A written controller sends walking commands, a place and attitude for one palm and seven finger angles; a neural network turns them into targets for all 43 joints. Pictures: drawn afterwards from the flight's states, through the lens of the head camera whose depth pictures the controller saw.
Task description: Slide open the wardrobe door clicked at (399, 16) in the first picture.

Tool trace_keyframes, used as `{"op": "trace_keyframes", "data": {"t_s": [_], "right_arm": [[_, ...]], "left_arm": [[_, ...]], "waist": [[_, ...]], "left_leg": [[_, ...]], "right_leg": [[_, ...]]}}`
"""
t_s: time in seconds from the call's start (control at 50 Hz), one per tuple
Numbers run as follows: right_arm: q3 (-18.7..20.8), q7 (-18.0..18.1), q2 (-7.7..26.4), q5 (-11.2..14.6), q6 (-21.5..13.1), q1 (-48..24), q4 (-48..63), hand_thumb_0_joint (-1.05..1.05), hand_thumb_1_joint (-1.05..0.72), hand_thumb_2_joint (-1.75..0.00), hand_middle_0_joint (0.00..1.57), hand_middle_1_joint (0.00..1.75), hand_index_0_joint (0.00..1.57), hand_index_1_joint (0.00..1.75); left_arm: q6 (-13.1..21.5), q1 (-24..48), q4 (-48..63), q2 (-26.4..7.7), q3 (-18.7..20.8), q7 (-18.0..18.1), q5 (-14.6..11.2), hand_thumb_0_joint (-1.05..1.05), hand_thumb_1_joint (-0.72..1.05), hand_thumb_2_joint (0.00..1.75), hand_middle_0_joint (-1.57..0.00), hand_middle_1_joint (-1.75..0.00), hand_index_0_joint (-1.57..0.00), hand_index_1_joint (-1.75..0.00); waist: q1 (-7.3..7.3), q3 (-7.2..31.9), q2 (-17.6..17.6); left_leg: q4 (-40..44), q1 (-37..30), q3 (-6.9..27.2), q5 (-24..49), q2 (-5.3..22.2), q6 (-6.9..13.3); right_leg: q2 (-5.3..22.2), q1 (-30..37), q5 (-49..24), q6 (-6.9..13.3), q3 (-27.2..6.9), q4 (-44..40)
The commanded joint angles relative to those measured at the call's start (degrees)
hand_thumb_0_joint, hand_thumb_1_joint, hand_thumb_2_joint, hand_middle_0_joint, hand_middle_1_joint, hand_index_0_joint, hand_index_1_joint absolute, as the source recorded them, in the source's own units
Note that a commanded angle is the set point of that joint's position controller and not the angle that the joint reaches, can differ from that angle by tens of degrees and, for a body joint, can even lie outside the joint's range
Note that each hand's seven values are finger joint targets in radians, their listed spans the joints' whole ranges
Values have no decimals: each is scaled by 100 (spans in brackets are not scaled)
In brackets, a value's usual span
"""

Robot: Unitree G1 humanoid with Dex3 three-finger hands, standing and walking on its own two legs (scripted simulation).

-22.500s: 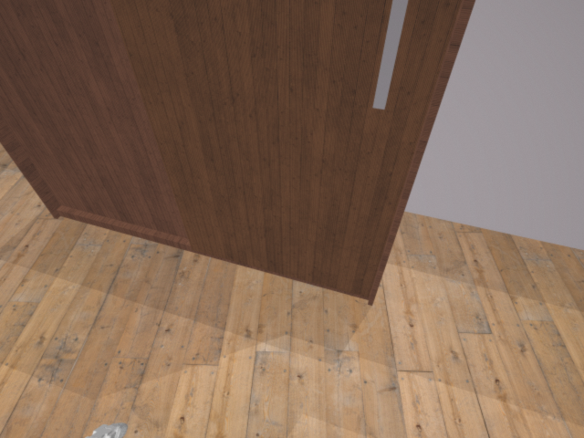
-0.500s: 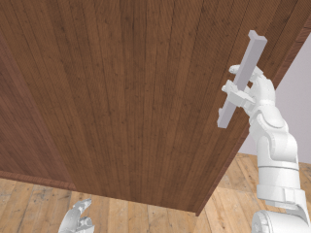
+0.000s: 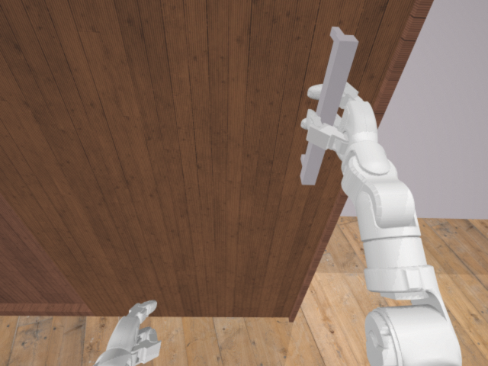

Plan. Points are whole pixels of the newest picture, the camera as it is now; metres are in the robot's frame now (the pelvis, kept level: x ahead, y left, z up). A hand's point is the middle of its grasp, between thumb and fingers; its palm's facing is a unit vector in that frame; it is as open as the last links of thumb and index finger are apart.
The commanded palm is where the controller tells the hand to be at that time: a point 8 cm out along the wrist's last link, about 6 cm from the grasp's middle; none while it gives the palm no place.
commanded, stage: tug the door sideways, standing still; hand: right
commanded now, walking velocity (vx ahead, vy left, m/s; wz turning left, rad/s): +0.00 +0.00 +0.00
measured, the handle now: (320, 114) +0.45 -0.12 +0.22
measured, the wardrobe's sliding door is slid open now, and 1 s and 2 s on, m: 0.00 0.10 0.40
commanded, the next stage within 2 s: step sideways, sliding the door along in 0.26 s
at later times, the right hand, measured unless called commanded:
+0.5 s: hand (283, 131) +0.40 -0.05 +0.23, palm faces -0.07 +0.99 -0.08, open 6.4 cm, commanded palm +0.38 -0.08 +0.23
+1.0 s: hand (254, 130) +0.41 +0.00 +0.22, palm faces -0.04 +1.00 -0.06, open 6.4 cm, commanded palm +0.40 -0.03 +0.22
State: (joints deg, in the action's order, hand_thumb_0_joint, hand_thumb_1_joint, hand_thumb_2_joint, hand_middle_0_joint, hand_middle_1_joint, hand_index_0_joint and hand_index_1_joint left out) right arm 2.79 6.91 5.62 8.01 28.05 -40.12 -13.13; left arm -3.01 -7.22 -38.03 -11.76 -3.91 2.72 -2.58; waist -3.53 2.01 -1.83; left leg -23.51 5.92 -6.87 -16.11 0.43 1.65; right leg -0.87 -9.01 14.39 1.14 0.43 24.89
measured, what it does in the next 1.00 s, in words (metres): steps on the spot: left foot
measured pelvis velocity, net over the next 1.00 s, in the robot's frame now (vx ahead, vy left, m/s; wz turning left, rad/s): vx -0.01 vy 0.09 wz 0.00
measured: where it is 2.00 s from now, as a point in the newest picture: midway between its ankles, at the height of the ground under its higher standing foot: outside the picture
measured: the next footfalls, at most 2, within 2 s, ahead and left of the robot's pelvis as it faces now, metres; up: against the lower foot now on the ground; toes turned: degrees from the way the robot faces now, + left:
left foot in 0.72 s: +0.04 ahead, +0.17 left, +0.00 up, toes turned +4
left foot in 1.24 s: +0.09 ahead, +0.40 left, +0.00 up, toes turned +1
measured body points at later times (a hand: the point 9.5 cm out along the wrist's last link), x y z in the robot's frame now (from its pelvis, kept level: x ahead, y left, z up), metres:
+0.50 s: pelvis -0.03 -0.01 +0.00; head -0.04 +0.00 +0.45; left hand +0.10 +0.22 -0.12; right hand +0.39 -0.10 +0.23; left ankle -0.04 +0.09 -0.74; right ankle -0.01 -0.11 -0.74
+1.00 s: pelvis -0.01 +0.09 -0.02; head +0.07 +0.08 +0.42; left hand +0.17 +0.33 -0.13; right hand +0.40 -0.06 +0.22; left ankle +0.00 +0.20 -0.68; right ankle +0.00 -0.04 -0.74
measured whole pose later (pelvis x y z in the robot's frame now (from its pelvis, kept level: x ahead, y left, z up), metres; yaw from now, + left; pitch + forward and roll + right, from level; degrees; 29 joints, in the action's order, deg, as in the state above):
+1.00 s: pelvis -0.01 +0.09 -0.02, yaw +0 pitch -3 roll +0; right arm 0.6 3.1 11.4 5.7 -7.0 -43.4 -12.1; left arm 2.7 -3.1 -39.8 -11.4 1.7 3.9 -1.2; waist -2.2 -13.7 1.2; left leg -63.6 27.9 -1.0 -25.4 -0.6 0.8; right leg 5.4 -15.7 17.9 -0.8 6.4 37.1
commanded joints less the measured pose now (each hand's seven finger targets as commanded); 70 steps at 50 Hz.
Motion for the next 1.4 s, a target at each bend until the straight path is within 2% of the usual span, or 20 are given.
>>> {"op": "trace_keyframes", "data": {"t_s": [0.0,0.32,0.34,0.36,0.4,0.48,0.52,0.66,0.72,0.84,0.86,0.9,0.92,1.08,1.16,1.2,1.24,1.28,1.34,1.38], "right_arm": [[-992,-315,-553,156,-544,-3582,1092,0,-90,-90,45,140,45,140],[-1359,155,-1204,106,-1263,-4858,-87,0,-90,-90,45,140,45,140],[-1288,201,-1086,114,-1331,-5191,92,0,-90,-90,45,140,45,140],[291,189,1728,-220,-2232,-4227,-219,0,-90,-90,45,140,45,140],[-71,85,1006,-278,-2850,-3488,-622,0,-90,-90,45,140,45,140],[-570,-141,565,-175,-3383,-3912,58,0,-90,-90,45,140,45,140],[-470,-153,734,-181,-3459,-4123,394,0,-90,-90,45,140,45,140],[-360,-316,809,-286,-3643,-3942,687,0,-90,-90,45,140,45,140],[6,-270,1233,-365,-3699,-3655,875,0,-90,-90,45,140,45,140],[-139,-341,976,-452,-3906,-3616,1440,0,-90,-90,45,140,45,140],[-225,-340,963,-440,-3958,-3670,1546,0,-90,-90,45,140,45,140],[-516,-426,640,-305,-4066,-3698,1827,0,-90,-90,45,140,45,140],[-223,-445,902,-340,-4131,-3942,1696,0,-90,-90,45,140,45,140],[-1077,-628,170,-426,-3953,-3871,2107,0,-90,-90,45,140,45,140],[-1564,-646,-280,-335,-3950,-3696,2386,0,-90,-90,45,140,45,140],[-1446,-579,-65,-367,-3923,-3406,2481,0,-90,-90,45,140,45,140],[-1143,-501,575,-530,-3937,-3135,2724,0,-90,-90,45,140,45,140],[-942,-399,824,-517,-3821,-2580,3229,0,-90,-90,45,140,45,140],[-1314,-436,332,-401,-3939,-2699,3855,0,-90,-90,45,140,45,140],[-1722,-540,-167,-325,-4133,-2836,4256,0,-90,-90,45,140,45,140]], "left_arm": [[296,642,758,-610,237,23,6,0,90,90,-20,-30,-20,-30],[657,282,394,-561,303,-102,29,0,90,90,-20,-30,-20,-30],[694,282,386,-571,301,-97,19,0,90,90,-20,-30,-20,-30],[606,245,402,-929,403,60,119,0,90,90,-20,-30,-20,-30],[570,305,368,-732,346,143,181,0,90,90,-20,-30,-20,-30],[675,484,631,-645,363,343,160,0,90,90,-20,-30,-20,-30],[732,365,574,-564,392,319,167,0,90,90,-20,-30,-20,-30],[757,233,600,-637,520,281,56,0,90,90,-20,-30,-20,-30],[767,549,693,-463,519,380,69,0,90,90,-20,-30,-20,-30],[790,357,449,-351,514,372,237,0,90,90,-20,-30,-20,-30],[792,175,368,-445,575,381,228,0,90,90,-20,-30,-20,-30],[793,236,486,-707,734,257,178,0,90,90,-20,-30,-20,-30],[824,482,466,-625,706,86,123,0,90,90,-20,-30,-20,-30],[848,536,739,-783,812,-39,-4,0,90,90,-20,-30,-20,-30],[968,744,983,-632,718,-91,-93,0,90,90,-20,-30,-20,-30],[1019,689,957,-582,680,-81,-157,0,90,90,-20,-30,-20,-30],[1033,850,934,-272,627,-33,-132,0,90,90,-20,-30,-20,-30],[1021,867,710,-400,619,60,-115,0,90,90,-20,-30,-20,-30],[1027,676,701,-464,685,52,-82,0,90,90,-20,-30,-20,-30],[917,621,1007,-856,921,-163,-36,0,90,90,-20,-30,-20,-30]], "waist": [[594,1606,134],[741,1675,60],[737,1785,64],[506,1304,359],[450,972,654],[547,1130,-442],[561,1220,-359],[477,1598,-396],[246,1097,1535],[446,1353,1066],[648,1604,681],[542,2143,-1620],[470,2123,-856],[604,1409,-1347],[490,1672,-1492],[429,1718,-952],[334,1627,1539],[290,1740,1548],[681,1950,1610],[666,2248,-1300]], "left_leg": [[86,436,401,2232,-111,74],[56,897,350,1280,-163,114],[64,864,361,1280,-160,113],[240,1115,620,471,143,-159],[248,999,612,-249,226,-168],[-2155,1957,643,-957,-120,-68],[-2851,2649,1005,-1188,86,-8],[-199,-32,493,-74,51,5],[725,-742,2737,579,1794,1052],[-974,-174,759,3185,1100,726],[-1912,623,470,2779,903,429],[-4524,3457,831,-1594,-15,-165],[-5139,3537,1561,-1236,272,-25],[-2621,1719,317,-163,380,-327],[-1520,516,-107,8,79,-373],[-619,142,-83,1113,102,-363],[-380,-814,1472,5060,1556,320],[-905,-1516,1486,6832,1867,642],[-2492,-669,529,5804,1099,232],[-4577,3344,447,-1765,134,-311]], "right_leg": [[103,1351,-2270,69,-398,28],[138,1251,-1386,-107,-597,-117],[137,1269,-1361,-107,-595,-121],[544,423,-655,234,-552,-99],[628,93,440,285,-636,-382],[1950,502,2330,1008,-2745,-1366],[2336,1301,804,1310,-3013,-1083],[1336,57,-781,511,-332,878],[109,-2152,1649,-23,189,3263],[441,-471,266,-161,599,936],[643,799,-793,-126,496,-104],[3306,3135,-4699,980,-3154,-132],[3572,3141,-4556,1295,-2749,101],[2266,876,-2589,588,11,-44],[2024,532,-2249,307,179,815],[1561,483,-2094,46,267,1519],[491,-1399,1259,-331,427,3153],[394,-2147,2445,-280,181,3606],[831,-259,-447,-77,236,586],[3126,3507,-7777,903,-2055,549]]}}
